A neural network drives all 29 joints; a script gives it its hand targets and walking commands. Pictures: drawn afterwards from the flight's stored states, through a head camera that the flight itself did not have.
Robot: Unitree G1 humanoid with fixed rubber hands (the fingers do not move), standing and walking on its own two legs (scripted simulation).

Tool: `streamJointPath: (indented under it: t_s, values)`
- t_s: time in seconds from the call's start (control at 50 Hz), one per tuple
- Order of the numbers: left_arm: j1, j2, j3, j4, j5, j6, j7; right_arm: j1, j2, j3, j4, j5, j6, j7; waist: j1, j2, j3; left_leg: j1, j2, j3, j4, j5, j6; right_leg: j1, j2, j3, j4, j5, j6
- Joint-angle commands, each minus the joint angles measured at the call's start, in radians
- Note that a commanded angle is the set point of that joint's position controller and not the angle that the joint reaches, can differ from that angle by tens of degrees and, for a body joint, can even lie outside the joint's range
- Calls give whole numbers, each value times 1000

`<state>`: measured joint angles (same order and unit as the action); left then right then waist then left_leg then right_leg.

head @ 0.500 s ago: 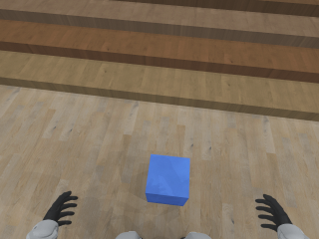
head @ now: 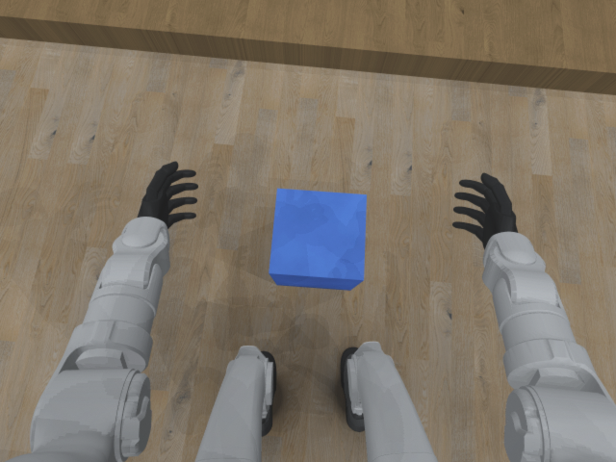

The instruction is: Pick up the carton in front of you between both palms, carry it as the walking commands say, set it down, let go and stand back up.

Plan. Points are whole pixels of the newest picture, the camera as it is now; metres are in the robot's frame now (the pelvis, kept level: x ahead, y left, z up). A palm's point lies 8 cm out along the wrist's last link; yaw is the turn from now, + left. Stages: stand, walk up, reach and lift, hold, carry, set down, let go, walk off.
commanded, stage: reach and lift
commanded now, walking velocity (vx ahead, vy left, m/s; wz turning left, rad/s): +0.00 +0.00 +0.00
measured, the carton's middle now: (317, 244) +0.48 -0.03 -0.55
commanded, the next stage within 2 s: none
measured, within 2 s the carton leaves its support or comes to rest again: leaves its support in 2.00 s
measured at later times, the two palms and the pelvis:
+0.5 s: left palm (211, 185) +0.51 +0.17 -0.20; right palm (436, 199) +0.47 -0.22 -0.20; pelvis +0.00 +0.00 -0.07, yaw +0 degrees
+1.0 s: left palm (236, 226) +0.49 +0.16 -0.43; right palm (402, 238) +0.46 -0.21 -0.42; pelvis -0.05 +0.01 -0.27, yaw -1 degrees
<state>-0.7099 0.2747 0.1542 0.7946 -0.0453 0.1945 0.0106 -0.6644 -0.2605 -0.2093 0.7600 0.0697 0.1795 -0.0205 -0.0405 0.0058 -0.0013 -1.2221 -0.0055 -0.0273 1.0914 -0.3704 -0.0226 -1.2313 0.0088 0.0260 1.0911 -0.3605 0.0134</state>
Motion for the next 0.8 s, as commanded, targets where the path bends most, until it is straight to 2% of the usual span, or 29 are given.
streamJointPath:
  t_s: [0.0, 0.08, 0.16, 0.26, 0.42, 0.52, 0.64, 0.72, 0.78]
  values:
    - [-375, 137, 44, -38, 1, -4, 2, -346, -123, -34, -61, 5, -1, -16, -7, 10, -728, 259, -48, 52, -96, 91, -11, 305, 32, -49, -104, 135, 39]
    - [-588, 152, 68, 53, 8, 6, 1, -545, -121, -60, 2, -4, 13, -29, -15, 18, -789, 202, -51, 58, -78, -4, -11, 226, 39, -71, -92, 17, 40]
    - [-719, 157, 101, 127, 32, -6, -3, -667, -109, -105, 48, -37, 8, -37, -24, 13, -872, 154, -59, 63, -54, -21, -14, 203, 46, -79, -73, 6, 40]
    - [-724, 138, 148, 136, 94, -41, -6, -660, -72, -163, 38, -97, -26, -36, -29, 9, -989, 128, -76, 70, -34, 93, -15, 231, 51, -77, -48, 153, 47]
    - [-604, 43, 178, 108, 140, -123, 12, -547, -6, -217, 47, -148, -122, -11, -27, 34, -976, -68, -70, 47, 152, 308, -23, -24, 54, -67, 138, 362, 47]
    - [-544, 34, 134, 86, 99, -157, 41, -488, -13, -187, 64, -105, -160, -14, -26, 50, -1010, -189, -69, 32, 330, 396, -27, -197, 57, -60, 312, 429, 54]
    - [-581, 85, 19, -13, -17, -165, 79, -510, -98, -87, 2, 13, -175, -41, -36, 78, -1204, -159, -66, 34, 539, 464, -34, -272, 52, -75, 512, 463, 53]
    - [-646, 120, -22, -56, -70, -146, 93, -581, -141, -42, -35, 75, -158, -55, -37, 83, -1259, -170, -66, 50, 639, 384, -34, -316, 54, -96, 609, 377, 51]
    - [-702, 146, -31, -40, -92, -126, 102, -645, -161, -24, -25, 101, -136, -63, -33, 72, -1225, -227, -61, 64, 683, 253, -31, -343, 47, -107, 661, 262, 49]
